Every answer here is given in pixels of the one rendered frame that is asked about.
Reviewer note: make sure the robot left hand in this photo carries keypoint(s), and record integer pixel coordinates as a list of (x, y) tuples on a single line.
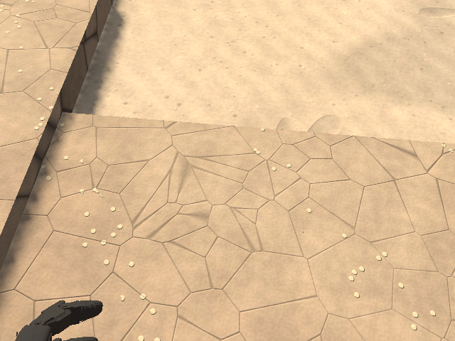
[(58, 317)]

